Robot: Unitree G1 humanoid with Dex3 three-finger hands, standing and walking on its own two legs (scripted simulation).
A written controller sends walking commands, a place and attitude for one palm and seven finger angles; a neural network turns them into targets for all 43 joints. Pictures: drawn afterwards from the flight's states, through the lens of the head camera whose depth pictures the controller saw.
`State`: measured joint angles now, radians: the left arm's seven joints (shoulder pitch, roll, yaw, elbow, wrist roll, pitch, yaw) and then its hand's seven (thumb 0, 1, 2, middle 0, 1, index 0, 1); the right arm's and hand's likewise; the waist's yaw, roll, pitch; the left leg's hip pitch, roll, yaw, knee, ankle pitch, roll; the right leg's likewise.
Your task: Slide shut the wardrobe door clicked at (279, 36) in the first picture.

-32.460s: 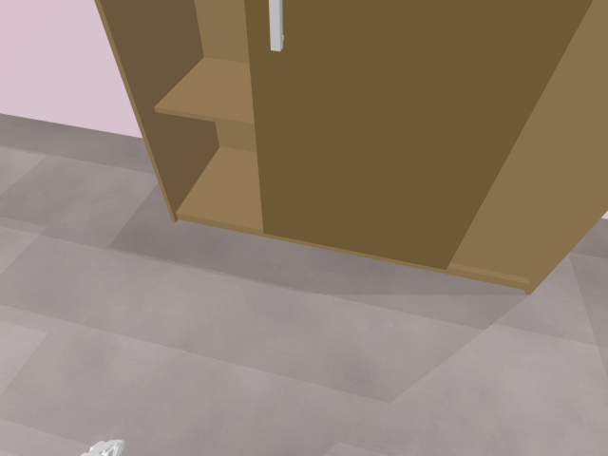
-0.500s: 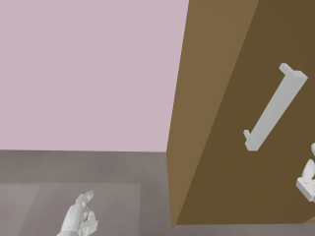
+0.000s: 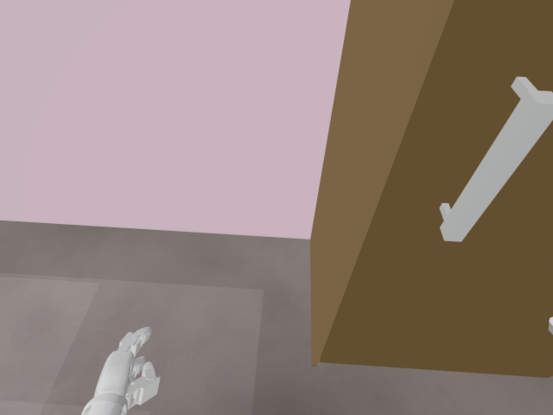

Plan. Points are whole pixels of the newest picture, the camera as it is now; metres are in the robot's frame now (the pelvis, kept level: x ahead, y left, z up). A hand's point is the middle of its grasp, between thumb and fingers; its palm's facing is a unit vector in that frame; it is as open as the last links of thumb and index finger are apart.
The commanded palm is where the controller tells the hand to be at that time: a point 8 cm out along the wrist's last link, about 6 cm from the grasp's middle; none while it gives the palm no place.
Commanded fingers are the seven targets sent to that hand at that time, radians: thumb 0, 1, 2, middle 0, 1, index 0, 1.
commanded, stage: step back with the hand held close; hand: right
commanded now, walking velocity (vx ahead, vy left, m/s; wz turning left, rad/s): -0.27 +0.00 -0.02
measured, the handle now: (482, 168) +0.39 -0.24 +0.19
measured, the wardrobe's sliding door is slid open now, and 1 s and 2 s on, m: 0.00 0.00 0.00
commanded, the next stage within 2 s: stop stepping back and stand still in 0.78 s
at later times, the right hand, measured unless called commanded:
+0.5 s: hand out of the picture +0.12 -0.29 +0.17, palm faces +0.50 +0.75 -0.43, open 7.4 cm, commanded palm +0.05 -0.32 +0.18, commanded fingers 0.00 -0.90 -0.90 0.20 0.30 0.20 0.30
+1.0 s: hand out of the picture +0.03 -0.31 +0.16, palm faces +0.52 +0.78 -0.37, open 7.4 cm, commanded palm -0.02 -0.34 +0.18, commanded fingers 0.00 -0.90 -0.90 0.20 0.30 0.20 0.30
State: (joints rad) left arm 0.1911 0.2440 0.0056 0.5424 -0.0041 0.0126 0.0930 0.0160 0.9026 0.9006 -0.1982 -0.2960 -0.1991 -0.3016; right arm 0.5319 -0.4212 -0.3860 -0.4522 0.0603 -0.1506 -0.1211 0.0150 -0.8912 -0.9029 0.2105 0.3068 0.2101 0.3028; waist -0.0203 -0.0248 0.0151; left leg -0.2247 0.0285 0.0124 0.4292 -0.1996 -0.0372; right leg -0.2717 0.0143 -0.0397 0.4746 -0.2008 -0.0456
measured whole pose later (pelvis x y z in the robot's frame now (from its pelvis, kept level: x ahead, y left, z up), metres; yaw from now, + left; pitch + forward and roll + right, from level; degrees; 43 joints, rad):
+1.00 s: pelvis -0.15 -0.03 -0.01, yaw -2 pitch +1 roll +2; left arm 0.23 0.21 0.00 0.61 0.01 -0.08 0.07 0.01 0.90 0.90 -0.20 -0.30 -0.20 -0.30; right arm 0.50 -0.42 -0.41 -0.52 0.03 -0.24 -0.15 0.01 -0.89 -0.90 0.21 0.31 0.21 0.30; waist -0.05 0.06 -0.06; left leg -0.33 0.01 -0.09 0.53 -0.23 -0.06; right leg -0.43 0.01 -0.01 0.74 -0.34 0.01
